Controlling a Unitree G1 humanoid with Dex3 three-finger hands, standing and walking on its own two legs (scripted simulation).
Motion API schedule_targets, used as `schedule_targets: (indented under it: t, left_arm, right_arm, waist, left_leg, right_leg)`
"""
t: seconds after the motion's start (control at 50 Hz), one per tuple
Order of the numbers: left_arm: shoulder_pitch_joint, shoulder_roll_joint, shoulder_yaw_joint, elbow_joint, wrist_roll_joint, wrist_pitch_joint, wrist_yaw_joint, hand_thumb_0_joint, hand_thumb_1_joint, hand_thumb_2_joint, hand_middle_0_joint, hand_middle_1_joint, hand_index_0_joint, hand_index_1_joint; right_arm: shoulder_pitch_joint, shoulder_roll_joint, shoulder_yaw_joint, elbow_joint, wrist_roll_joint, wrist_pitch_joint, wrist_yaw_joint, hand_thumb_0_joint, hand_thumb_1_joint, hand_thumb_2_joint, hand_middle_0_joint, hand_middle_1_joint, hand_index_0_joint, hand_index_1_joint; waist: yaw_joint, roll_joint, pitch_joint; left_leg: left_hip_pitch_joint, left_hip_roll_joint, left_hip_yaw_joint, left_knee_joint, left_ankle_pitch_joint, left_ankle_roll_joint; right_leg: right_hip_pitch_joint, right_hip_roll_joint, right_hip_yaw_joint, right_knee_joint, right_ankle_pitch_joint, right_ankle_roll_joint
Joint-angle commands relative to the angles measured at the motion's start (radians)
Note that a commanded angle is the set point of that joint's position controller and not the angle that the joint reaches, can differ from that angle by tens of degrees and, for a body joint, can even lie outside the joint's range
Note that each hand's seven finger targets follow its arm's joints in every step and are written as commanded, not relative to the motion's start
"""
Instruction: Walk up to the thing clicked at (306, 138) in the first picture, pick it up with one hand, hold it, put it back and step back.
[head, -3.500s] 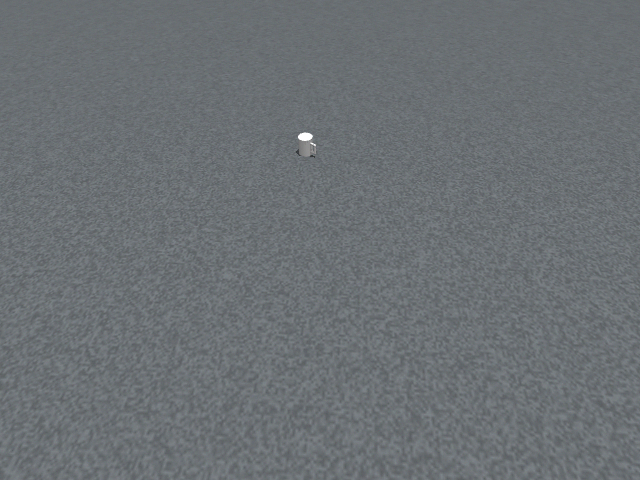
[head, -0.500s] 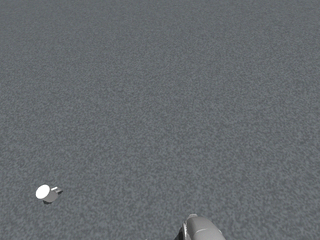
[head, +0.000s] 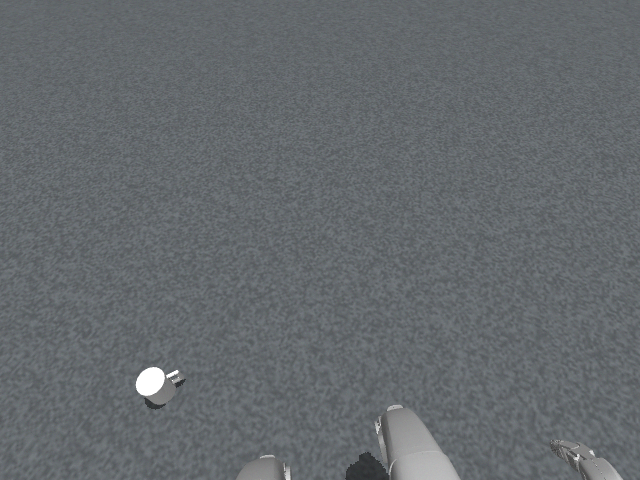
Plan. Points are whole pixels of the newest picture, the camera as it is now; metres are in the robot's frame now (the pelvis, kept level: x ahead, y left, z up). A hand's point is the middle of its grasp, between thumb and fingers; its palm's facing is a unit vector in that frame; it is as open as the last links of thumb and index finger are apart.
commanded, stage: walk up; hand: left
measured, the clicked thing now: (162, 383) +0.47 +0.45 -0.67
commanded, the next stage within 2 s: none
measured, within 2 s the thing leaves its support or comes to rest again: neither
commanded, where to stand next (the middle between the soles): -0.03 +0.41 m, yaw -21 degrees
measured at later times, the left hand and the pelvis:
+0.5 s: hand out of the picture +0.05 +0.54 -0.09, palm faces -0.14 -0.76 -0.63, open 7.4 cm; pelvis -0.08 +0.23 +0.00, yaw -8 degrees
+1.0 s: hand out of the picture -0.03 +0.70 -0.11, palm faces -0.31 -0.83 -0.47, open 7.4 cm; pelvis -0.16 +0.45 +0.02, yaw -18 degrees
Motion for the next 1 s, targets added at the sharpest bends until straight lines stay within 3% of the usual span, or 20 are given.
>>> schedule_targets:
  t: [0.0,0.1,0.16,0.2,0.24,0.3,0.38,0.48,0.52,0.54,0.56,0.58,0.6,0.66,0.76,0.86,0.88,0.92,0.94,0.98]
  left_arm:
    - [0.136,0.164,0.041,-0.053,-0.035,-0.035,-0.004,0.000,0.900,0.900,-0.200,-0.300,-0.200,-0.300]
    - [0.188,0.132,0.029,-0.080,-0.038,-0.037,-0.011,0.000,0.900,0.900,-0.200,-0.300,-0.200,-0.300]
    - [0.371,0.166,0.056,-0.043,-0.015,-0.040,0.005,0.000,0.900,0.900,-0.200,-0.300,-0.200,-0.300]
    - [0.304,0.238,0.079,-0.120,0.018,-0.039,0.014,0.000,0.900,0.900,-0.200,-0.300,-0.200,-0.300]
    - [0.116,0.271,0.080,-0.189,0.005,-0.047,0.027,0.000,0.900,0.900,-0.200,-0.300,-0.200,-0.300]
    - [0.057,0.213,0.061,-0.192,0.004,-0.057,0.013,0.000,0.900,0.900,-0.200,-0.300,-0.200,-0.300]
    - [0.050,0.253,0.082,-0.172,0.029,-0.052,-0.010,0.000,0.900,0.900,-0.200,-0.300,-0.200,-0.300]
    - [0.097,0.318,0.106,-0.153,0.046,-0.037,-0.021,0.000,0.900,0.900,-0.200,-0.300,-0.200,-0.300]
    - [0.034,0.307,0.098,-0.159,0.034,-0.026,-0.021,0.000,0.900,0.900,-0.200,-0.300,-0.200,-0.300]
    - [0.028,0.237,0.081,-0.149,0.031,-0.017,-0.016,0.000,0.900,0.900,-0.200,-0.300,-0.200,-0.300]
    - [0.024,0.123,0.050,-0.159,0.018,-0.014,-0.007,0.000,0.900,0.900,-0.200,-0.300,-0.200,-0.300]
    - [-0.082,0.149,0.050,-0.185,0.016,-0.025,0.021,0.000,0.900,0.900,-0.200,-0.300,-0.200,-0.300]
    - [-0.119,0.178,0.049,-0.176,0.029,-0.030,0.023,0.000,0.900,0.900,-0.200,-0.300,-0.200,-0.300]
    - [0.055,0.187,0.065,-0.064,-0.032,-0.021,-0.009,0.000,0.900,0.900,-0.200,-0.300,-0.200,-0.300]
    - [0.101,0.123,0.040,-0.054,-0.042,-0.038,-0.017,0.000,0.900,0.900,-0.200,-0.300,-0.200,-0.300]
    - [0.148,0.105,0.028,-0.030,0.020,-0.041,-0.053,0.000,0.900,0.900,-0.200,-0.300,-0.200,-0.300]
    - [0.172,0.125,0.037,-0.028,0.030,-0.049,-0.054,0.000,0.900,0.900,-0.200,-0.300,-0.200,-0.300]
    - [0.111,0.201,0.066,-0.067,0.033,-0.051,-0.066,0.000,0.900,0.900,-0.200,-0.300,-0.200,-0.300]
    - [0.058,0.250,0.070,-0.085,0.033,-0.049,-0.064,0.000,0.900,0.900,-0.200,-0.300,-0.200,-0.300]
    - [-0.003,0.168,0.046,-0.082,0.016,-0.058,-0.070,0.000,0.900,0.900,-0.200,-0.300,-0.200,-0.300]
  right_arm:
    - [-0.056,-0.256,-0.081,-0.129,0.004,-0.042,-0.039,0.000,-0.900,-0.900,0.200,0.300,0.200,0.300]
    - [-0.018,-0.205,-0.065,-0.167,-0.008,-0.023,-0.037,0.000,-0.900,-0.900,0.200,0.300,0.200,0.300]
    - [-0.069,-0.166,-0.049,-0.208,0.013,-0.009,-0.023,0.000,-0.900,-0.900,0.200,0.300,0.200,0.300]
    - [0.075,-0.147,-0.042,-0.187,0.023,-0.001,-0.025,0.000,-0.900,-0.900,0.200,0.300,0.200,0.300]
    - [0.057,-0.233,-0.078,-0.189,0.003,0.024,-0.046,0.000,-0.900,-0.900,0.200,0.300,0.200,0.300]
    - [0.005,-0.261,-0.094,-0.148,0.013,0.020,-0.016,0.000,-0.900,-0.900,0.200,0.300,0.200,0.300]
    - [0.038,-0.212,-0.080,-0.134,0.015,0.030,0.013,0.000,-0.900,-0.900,0.200,0.300,0.200,0.300]
    - [0.010,-0.216,-0.080,-0.129,0.025,0.030,0.012,0.000,-0.900,-0.900,0.200,0.300,0.200,0.300]
    - [0.150,-0.220,-0.094,-0.075,0.025,0.021,0.009,0.000,-0.900,-0.900,0.200,0.300,0.200,0.300]
    - [0.246,-0.239,-0.105,-0.036,0.010,0.011,0.003,0.000,-0.900,-0.900,0.200,0.300,0.200,0.300]
    - [0.259,-0.322,-0.122,-0.048,-0.009,0.004,-0.006,0.000,-0.900,-0.900,0.200,0.300,0.200,0.300]
    - [0.109,-0.422,-0.126,-0.078,0.017,-0.002,-0.017,0.000,-0.900,-0.900,0.200,0.300,0.200,0.300]
    - [-0.023,-0.442,-0.116,-0.095,0.028,-0.002,-0.023,0.000,-0.900,-0.900,0.200,0.300,0.200,0.300]
    - [-0.153,-0.263,-0.072,-0.126,0.006,-0.010,-0.043,0.000,-0.900,-0.900,0.200,0.300,0.200,0.300]
    - [-0.008,-0.224,-0.062,-0.090,0.002,-0.015,-0.028,0.000,-0.900,-0.900,0.200,0.300,0.200,0.300]
    - [0.048,-0.202,-0.045,-0.050,0.052,-0.026,-0.039,0.000,-0.900,-0.900,0.200,0.300,0.200,0.300]
    - [0.034,-0.167,-0.029,-0.042,0.059,-0.033,-0.044,0.000,-0.900,-0.900,0.200,0.300,0.200,0.300]
    - [0.018,-0.162,-0.020,-0.031,0.043,-0.050,-0.051,0.000,-0.900,-0.900,0.200,0.300,0.200,0.300]
    - [-0.033,-0.226,-0.040,-0.028,0.027,-0.053,-0.061,0.000,-0.900,-0.900,0.200,0.300,0.200,0.300]
    - [-0.012,-0.256,-0.051,0.029,0.042,-0.061,-0.043,0.000,-0.900,-0.900,0.200,0.300,0.200,0.300]
  waist:
    - [0.006,0.212,-0.110]
    - [0.000,0.186,-0.179]
    - [0.124,0.011,-0.221]
    - [0.070,-0.152,-0.300]
    - [0.035,-0.102,-0.215]
    - [0.010,-0.020,-0.075]
    - [0.013,-0.160,-0.073]
    - [0.070,-0.305,-0.123]
    - [-0.010,-0.264,-0.193]
    - [-0.061,-0.093,-0.200]
    - [-0.089,0.234,-0.120]
    - [-0.085,0.345,-0.059]
    - [-0.045,0.297,-0.002]
    - [0.044,0.082,0.070]
    - [-0.002,0.240,-0.108]
    - [0.042,0.006,-0.225]
    - [0.080,-0.063,-0.215]
    - [0.100,-0.233,-0.124]
    - [0.118,-0.235,-0.075]
    - [0.063,-0.096,0.010]
  left_leg:
    - [0.236,0.153,-0.226,-0.411,0.679,0.165]
    - [0.281,0.158,-0.137,-0.340,0.826,0.184]
    - [0.016,0.034,-0.003,-0.090,0.707,0.044]
    - [-0.337,-0.023,-0.097,0.276,-0.081,-0.052]
    - [-0.328,0.029,-0.205,0.504,-0.084,-0.034]
    - [-0.158,0.006,-0.156,0.488,0.090,-0.004]
    - [-0.110,0.009,-0.068,0.316,0.127,0.010]
    - [-0.035,-0.002,0.023,-0.002,-0.089,0.017]
    - [0.175,-0.039,0.071,-0.242,-0.030,0.037]
    - [0.260,-0.048,0.032,-0.344,0.004,0.047]
    - [0.230,0.148,-0.317,-0.516,0.035,0.115]
    - [0.035,0.276,-0.569,-0.614,0.179,0.244]
    - [-0.195,0.380,-0.719,-0.717,-0.050,0.352]
    - [-0.140,0.141,-0.288,-0.551,0.040,0.172]
    - [0.259,0.127,-0.207,-0.401,0.482,0.193]
    - [0.186,0.197,-0.273,-0.430,0.232,0.145]
    - [0.054,0.167,-0.221,-0.360,0.207,0.090]
    - [-0.322,-0.027,0.007,-0.045,-0.040,-0.048]
    - [-0.251,0.032,-0.088,0.054,-0.063,-0.029]
    - [-0.169,0.019,-0.100,0.075,0.021,-0.003]
  right_leg:
    - [-0.095,0.031,-0.085,0.019,0.054,-0.009]
    - [0.147,-0.020,-0.162,-0.401,0.121,0.001]
    - [0.596,-0.037,-0.127,-0.759,0.440,-0.043]
    - [0.800,-0.430,0.448,-0.725,0.529,-0.244]
    - [0.511,-0.579,0.608,-0.843,0.361,-0.374]
    - [0.185,-0.347,0.286,-0.813,0.154,-0.241]
    - [0.146,-0.203,0.131,-0.752,0.021,-0.156]
    - [0.198,-0.210,0.171,-0.732,0.015,-0.147]
    - [0.125,-0.185,0.104,-0.644,0.088,-0.086]
    - [0.027,-0.097,0.005,-0.424,0.068,-0.039]
    - [-0.203,0.101,-0.122,-0.073,-0.076,0.005]
    - [-0.205,0.121,-0.052,0.060,-0.128,0.010]
    - [-0.084,0.054,-0.044,0.162,-0.089,-0.007]
    - [-0.042,0.058,-0.008,0.134,0.065,-0.017]
    - [0.056,0.010,-0.139,-0.256,0.016,0.013]
    - [0.445,0.019,-0.101,-0.685,0.110,-0.032]
    - [0.587,-0.027,0.010,-0.799,0.115,-0.069]
    - [0.665,-0.360,0.519,-0.874,-0.228,-0.279]
    - [0.453,-0.448,0.653,-0.942,-0.390,-0.346]
    - [0.342,-0.339,0.480,-0.941,-0.327,-0.258]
